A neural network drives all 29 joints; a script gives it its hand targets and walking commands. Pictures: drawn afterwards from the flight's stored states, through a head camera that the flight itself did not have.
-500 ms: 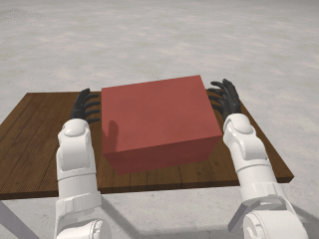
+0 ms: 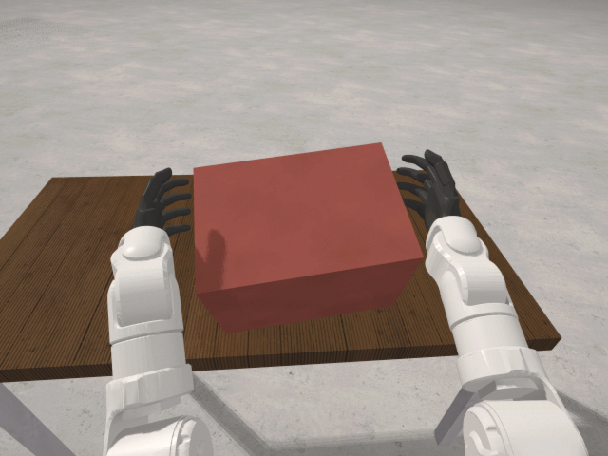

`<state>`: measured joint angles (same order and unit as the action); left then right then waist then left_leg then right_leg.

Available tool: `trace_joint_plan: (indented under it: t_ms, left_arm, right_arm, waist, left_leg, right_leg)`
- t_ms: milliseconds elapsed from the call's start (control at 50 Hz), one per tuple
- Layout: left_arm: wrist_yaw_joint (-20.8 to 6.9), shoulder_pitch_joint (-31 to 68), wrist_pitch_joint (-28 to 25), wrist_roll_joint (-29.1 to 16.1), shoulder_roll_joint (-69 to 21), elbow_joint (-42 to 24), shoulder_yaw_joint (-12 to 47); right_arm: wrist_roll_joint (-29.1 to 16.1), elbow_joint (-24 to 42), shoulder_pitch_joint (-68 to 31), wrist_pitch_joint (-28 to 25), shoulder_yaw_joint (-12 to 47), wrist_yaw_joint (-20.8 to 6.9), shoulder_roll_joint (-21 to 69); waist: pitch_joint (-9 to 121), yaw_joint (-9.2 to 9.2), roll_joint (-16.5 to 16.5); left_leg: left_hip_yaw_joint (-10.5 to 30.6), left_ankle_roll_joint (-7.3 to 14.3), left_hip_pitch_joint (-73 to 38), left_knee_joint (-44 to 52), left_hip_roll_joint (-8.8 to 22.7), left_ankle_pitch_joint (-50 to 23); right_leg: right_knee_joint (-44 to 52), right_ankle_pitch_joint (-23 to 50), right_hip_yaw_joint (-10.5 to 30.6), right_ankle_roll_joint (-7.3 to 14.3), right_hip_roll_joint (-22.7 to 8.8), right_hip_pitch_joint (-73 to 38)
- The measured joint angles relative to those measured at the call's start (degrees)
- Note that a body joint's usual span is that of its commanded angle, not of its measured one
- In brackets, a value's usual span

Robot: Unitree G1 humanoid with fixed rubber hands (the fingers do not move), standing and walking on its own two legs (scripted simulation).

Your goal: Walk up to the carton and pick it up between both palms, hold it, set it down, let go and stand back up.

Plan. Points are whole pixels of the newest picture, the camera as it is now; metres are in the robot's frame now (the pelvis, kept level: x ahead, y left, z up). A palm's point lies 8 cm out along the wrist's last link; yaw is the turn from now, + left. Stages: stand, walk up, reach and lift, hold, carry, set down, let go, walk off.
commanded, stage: hold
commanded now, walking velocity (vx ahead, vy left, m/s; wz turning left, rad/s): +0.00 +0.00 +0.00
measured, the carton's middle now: (300, 242) +0.41 -0.01 +0.09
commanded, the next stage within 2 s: set down in 0.68 s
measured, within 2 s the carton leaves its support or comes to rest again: neither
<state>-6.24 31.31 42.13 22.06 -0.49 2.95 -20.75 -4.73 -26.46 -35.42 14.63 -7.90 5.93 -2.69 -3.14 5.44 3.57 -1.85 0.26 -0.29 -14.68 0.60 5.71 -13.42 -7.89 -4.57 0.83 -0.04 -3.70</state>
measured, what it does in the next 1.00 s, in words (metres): stands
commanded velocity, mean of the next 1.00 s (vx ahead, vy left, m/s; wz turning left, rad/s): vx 0.00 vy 0.00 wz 0.00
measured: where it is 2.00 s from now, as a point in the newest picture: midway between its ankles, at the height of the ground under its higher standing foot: outside the picture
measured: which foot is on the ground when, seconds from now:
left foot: down 0.00-1.00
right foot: down 0.00-1.00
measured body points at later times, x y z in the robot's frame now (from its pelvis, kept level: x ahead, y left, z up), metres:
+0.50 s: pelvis +0.00 +0.00 +0.00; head -0.04 +0.02 +0.45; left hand +0.37 +0.18 +0.18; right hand +0.37 -0.18 +0.19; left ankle +0.04 +0.11 -0.75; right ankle +0.01 -0.11 -0.75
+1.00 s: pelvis +0.01 -0.01 +0.00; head -0.07 +0.01 +0.44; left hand +0.36 +0.19 +0.22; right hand +0.37 -0.17 +0.24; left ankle +0.04 +0.11 -0.75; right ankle +0.01 -0.11 -0.75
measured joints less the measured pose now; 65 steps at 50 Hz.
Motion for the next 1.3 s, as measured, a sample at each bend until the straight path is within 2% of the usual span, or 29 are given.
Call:
trace_joint_plan:
  t_ms: [700, 800, 900, 1000, 1100, 1200, 1300]
  left_arm:
    - [-0.12, -0.02, 0.06, 0.16, 0.0, 0.0, -0.14]
    - [1.81, -2.07, 1.62, -1.09, 0.77, -2.81, 2.8]
    - [-0.08, -0.35, 1.54, -0.16, 1.21, -1.26, 0.49]
    - [-2.72, 2.39, -2.49, 1.63, 0.63, 1.5, -2.39]
    - [-3.38, 2.02, -6.95, 2.68, -0.61, 3.21, -3.44]
    - [-2.24, -1.06, -9.07, 2.17, -1.64, 2.28, -2.06]
    - [0.17, -3.68, -10.86, 0.68, -1.88, 1.97, -0.17]
  right_arm:
    - [-0.05, 0.1, 0.07, 0.12, 0.19, 0.2, 0.08]
    - [-2.98, 2.42, 0.9, 1.47, 1.7, 1.45, -0.93]
    - [-0.54, 1.62, -1.48, 2.62, 1.02, 1.66, 0.28]
    - [4.03, 0.37, -2.7, -1.22, -2.84, 0.14, 2.55]
    - [6.2, -1.22, -2.14, -7.32, -5.54, -1.77, 3.65]
    - [5.5, -2.54, 0.03, -11.66, -4.81, -2.66, 2.83]
    - [4.41, -3.62, 1.92, -15.2, -3.16, -2.19, 1.95]
  waist:
    - [-0.16, 0.0, 0.0]
    - [2.51, -1.23, -0.42]
    - [3.06, -1.06, -0.37]
    - [1.96, -1.61, -0.31]
    - [0.54, -2.77, -1.24]
    - [-1.39, -3.36, -1.39]
    - [-2.83, -4.46, -0.96]
  left_leg:
    - [0.0, -0.03, -0.07, -0.01, 0.05, 0.01]
    - [-0.49, -0.23, 0.88, -0.21, 0.21, 0.28]
    - [0.24, -0.27, -1.14, 0.15, 0.04, 0.48]
    - [0.31, -0.32, -3.48, 0.53, -0.18, 0.71]
    - [-0.69, -0.38, -5.1, 0.55, 0.05, 1.4]
    - [-0.82, -0.6, -5.0, 0.69, 0.17, 1.45]
    - [-0.58, -0.97, -2.82, 0.32, 0.58, 1.24]
  right_leg:
    - [-0.06, -0.03, 0.0, 0.03, 0.05, -0.04]
    - [-0.81, -0.46, 0.5, 0.05, 0.14, 1.35]
    - [-0.79, -1.08, -0.22, 0.14, 0.03, -0.8]
    - [-1.69, -2.08, -0.29, 0.2, -0.21, -2.56]
    - [-1.86, -2.47, 0.71, 0.23, -0.03, -3.71]
    - [-1.81, -2.56, 0.84, 0.31, 0.08, -3.52]
    - [-1.8, -2.24, 0.59, 0.64, 0.48, -1.57]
